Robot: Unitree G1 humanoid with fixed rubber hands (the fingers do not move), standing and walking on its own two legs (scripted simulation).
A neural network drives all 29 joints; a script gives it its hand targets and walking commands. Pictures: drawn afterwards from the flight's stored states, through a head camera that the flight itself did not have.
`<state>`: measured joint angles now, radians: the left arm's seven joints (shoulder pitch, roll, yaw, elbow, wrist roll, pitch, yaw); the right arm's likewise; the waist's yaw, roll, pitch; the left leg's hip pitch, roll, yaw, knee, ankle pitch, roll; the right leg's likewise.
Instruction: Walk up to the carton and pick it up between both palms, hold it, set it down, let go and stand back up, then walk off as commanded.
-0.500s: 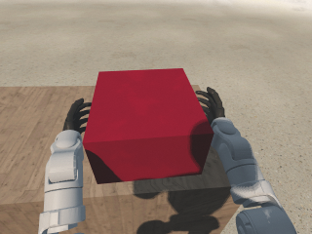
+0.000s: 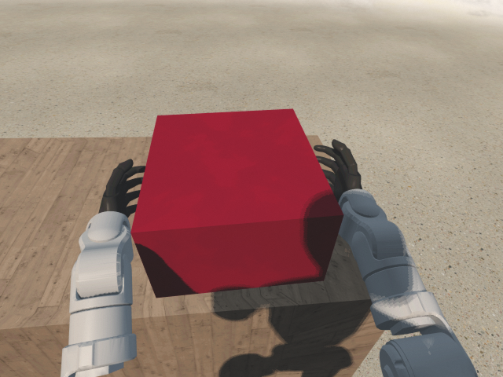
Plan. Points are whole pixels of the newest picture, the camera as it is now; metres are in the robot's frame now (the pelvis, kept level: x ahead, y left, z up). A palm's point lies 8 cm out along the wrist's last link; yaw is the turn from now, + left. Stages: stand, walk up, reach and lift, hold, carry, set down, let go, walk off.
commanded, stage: hold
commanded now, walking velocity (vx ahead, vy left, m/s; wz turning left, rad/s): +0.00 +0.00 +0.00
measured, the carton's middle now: (233, 191) +0.41 +0.01 +0.14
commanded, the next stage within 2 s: none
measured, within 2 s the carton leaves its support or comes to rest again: neither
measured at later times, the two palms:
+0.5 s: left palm (119, 211) +0.34 +0.18 +0.16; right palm (348, 190) +0.36 -0.17 +0.18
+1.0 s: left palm (117, 210) +0.34 +0.18 +0.16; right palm (347, 190) +0.36 -0.17 +0.18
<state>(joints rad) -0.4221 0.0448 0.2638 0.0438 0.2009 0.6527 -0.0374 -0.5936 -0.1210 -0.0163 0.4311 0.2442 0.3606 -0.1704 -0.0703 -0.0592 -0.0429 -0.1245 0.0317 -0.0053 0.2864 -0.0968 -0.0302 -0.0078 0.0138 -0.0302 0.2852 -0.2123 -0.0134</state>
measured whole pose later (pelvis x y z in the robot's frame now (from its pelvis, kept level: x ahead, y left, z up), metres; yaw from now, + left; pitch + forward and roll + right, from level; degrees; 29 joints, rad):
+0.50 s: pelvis +0.00 +0.00 +0.00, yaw -1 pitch -4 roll +0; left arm -0.44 0.04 0.26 0.08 0.20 0.66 -0.03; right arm -0.60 -0.13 -0.02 0.45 0.23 0.37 -0.16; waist -0.06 -0.05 -0.04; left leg -0.12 0.03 0.00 0.28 -0.10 -0.03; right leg -0.01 0.01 -0.02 0.29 -0.21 -0.01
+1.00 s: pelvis +0.00 +0.00 +0.00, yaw +0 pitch -4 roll +0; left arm -0.44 0.04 0.25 0.06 0.20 0.66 -0.03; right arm -0.59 -0.13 -0.03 0.43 0.24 0.36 -0.16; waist -0.06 -0.05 -0.05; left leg -0.13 0.03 0.00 0.29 -0.10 -0.03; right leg -0.02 0.01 -0.03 0.29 -0.21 -0.01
